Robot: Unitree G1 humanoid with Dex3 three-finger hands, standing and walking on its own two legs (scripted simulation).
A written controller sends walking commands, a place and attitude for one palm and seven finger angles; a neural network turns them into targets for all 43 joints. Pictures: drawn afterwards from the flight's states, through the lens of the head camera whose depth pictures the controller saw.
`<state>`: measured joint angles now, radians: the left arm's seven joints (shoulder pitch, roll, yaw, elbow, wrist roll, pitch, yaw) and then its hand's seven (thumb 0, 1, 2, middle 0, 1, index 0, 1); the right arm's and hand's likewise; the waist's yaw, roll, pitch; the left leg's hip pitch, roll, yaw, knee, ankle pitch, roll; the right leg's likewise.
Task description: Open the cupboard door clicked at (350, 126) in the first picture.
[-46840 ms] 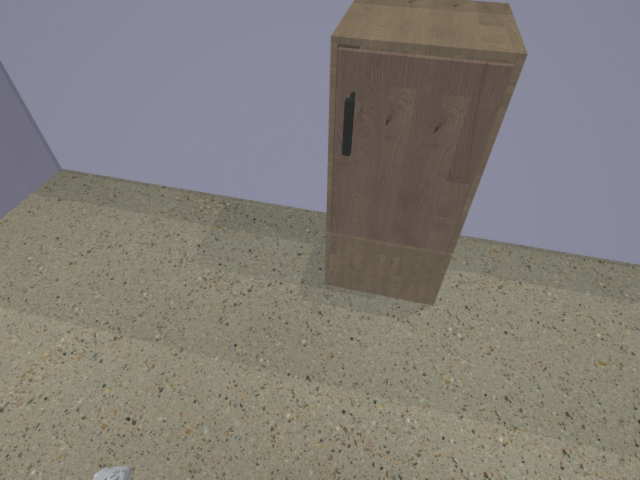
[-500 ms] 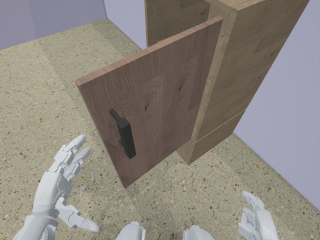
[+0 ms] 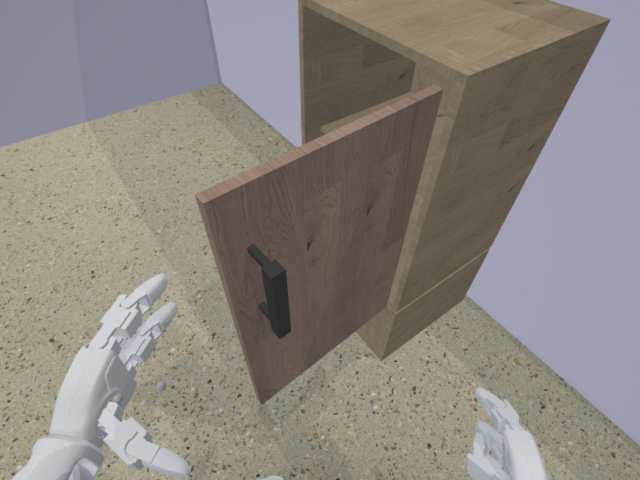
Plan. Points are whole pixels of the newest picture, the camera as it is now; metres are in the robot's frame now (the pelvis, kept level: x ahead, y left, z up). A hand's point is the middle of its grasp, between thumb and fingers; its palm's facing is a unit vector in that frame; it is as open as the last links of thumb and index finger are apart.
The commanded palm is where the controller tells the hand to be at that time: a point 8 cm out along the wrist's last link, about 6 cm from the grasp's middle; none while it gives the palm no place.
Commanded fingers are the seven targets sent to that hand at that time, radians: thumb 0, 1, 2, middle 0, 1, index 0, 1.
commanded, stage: draw the hand back to the body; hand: left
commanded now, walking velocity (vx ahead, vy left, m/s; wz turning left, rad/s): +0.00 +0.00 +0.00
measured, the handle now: (269, 293) +0.35 +0.09 +0.04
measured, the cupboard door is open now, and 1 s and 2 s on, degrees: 94 94 94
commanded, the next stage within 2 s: step back with the hand held close in 1.20 s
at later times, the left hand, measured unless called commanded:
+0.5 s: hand (82, 337) +0.21 +0.23 +0.16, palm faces +0.35 -0.85 -0.39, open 13.0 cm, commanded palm +0.17 +0.27 +0.18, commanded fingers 0.00 0.38 0.68 -0.18 -0.30 -0.18 -0.30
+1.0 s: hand (48, 286) +0.23 +0.24 +0.22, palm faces +0.46 -0.79 -0.40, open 7.7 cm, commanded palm +0.18 +0.27 +0.23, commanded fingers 0.00 0.90 0.90 -0.20 -0.30 -0.20 -0.30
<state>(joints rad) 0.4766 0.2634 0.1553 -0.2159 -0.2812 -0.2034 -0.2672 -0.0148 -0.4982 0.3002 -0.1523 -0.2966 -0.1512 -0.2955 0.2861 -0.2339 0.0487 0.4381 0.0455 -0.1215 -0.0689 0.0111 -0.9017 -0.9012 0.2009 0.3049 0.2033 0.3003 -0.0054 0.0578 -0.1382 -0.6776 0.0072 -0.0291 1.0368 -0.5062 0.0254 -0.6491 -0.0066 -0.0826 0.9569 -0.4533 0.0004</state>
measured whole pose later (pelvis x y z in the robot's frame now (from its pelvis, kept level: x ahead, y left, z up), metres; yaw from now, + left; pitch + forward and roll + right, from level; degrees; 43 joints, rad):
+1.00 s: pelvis +0.04 -0.02 +0.06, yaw -1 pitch -4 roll +0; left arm 0.45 0.33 0.34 -0.37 -0.06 -0.06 0.11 0.01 0.83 0.87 -0.21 -0.30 -0.21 -0.30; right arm 0.19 -0.23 0.02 0.63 0.00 -0.10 -0.09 0.01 -0.90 -0.90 0.20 0.30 0.20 0.30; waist 0.07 0.07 0.02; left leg -0.07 0.02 0.00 0.43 -0.28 0.00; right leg -0.08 0.01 -0.05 0.41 -0.26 -0.02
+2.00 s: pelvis -0.07 +0.01 +0.05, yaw -1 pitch -2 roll -1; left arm 0.53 0.38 0.42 -0.48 0.00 -0.19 0.15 0.01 0.89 0.90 -0.21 -0.30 -0.21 -0.30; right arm 0.19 -0.22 0.01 0.55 0.01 -0.04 -0.09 0.01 -0.90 -0.90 0.20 0.31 0.20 0.30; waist 0.01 0.02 0.04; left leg -0.37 -0.01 0.02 0.62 -0.24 0.05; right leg -0.35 -0.01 -0.03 0.53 -0.15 0.02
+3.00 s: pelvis -0.21 +0.02 +0.05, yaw -2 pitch +0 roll +0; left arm 0.46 0.36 0.41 -0.44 -0.02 -0.15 0.17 0.01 0.89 0.90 -0.21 -0.30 -0.21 -0.30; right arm 0.23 -0.22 -0.01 0.67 0.00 -0.15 -0.09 0.01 -0.90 -0.90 0.20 0.30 0.20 0.30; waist 0.01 -0.06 0.02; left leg -0.29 -0.01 0.05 0.55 -0.25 0.03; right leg -0.23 -0.02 -0.02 0.68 -0.39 0.00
